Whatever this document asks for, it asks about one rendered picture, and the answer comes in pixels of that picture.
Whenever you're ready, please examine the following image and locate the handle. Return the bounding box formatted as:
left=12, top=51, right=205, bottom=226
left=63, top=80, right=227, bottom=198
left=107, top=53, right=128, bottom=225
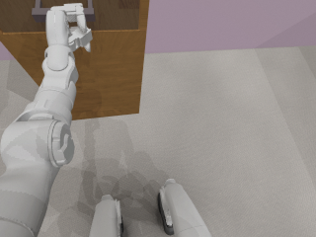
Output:
left=32, top=0, right=96, bottom=23

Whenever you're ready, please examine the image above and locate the left robot upper arm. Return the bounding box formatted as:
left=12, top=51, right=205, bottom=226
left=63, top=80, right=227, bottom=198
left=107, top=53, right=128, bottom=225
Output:
left=0, top=119, right=75, bottom=237

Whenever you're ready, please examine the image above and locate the left robot forearm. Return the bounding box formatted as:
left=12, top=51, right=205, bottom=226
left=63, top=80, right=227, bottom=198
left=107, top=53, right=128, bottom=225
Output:
left=0, top=44, right=79, bottom=166

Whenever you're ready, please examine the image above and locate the cabinet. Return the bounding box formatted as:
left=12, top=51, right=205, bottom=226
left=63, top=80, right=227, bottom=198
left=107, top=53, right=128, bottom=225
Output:
left=0, top=0, right=150, bottom=120

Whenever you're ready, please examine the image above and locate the robot left thigh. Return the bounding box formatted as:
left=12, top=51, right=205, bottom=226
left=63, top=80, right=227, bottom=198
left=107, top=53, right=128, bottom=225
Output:
left=89, top=198, right=122, bottom=237

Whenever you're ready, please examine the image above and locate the drawer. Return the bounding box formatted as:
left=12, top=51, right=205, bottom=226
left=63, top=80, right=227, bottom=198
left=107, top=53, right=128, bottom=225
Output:
left=0, top=0, right=140, bottom=33

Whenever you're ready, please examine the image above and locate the right robot foot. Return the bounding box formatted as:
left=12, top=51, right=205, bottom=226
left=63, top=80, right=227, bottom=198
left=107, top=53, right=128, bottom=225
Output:
left=157, top=193, right=175, bottom=236

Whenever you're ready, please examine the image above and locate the robot left hand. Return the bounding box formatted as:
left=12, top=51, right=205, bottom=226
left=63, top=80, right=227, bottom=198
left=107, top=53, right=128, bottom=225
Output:
left=45, top=3, right=93, bottom=52

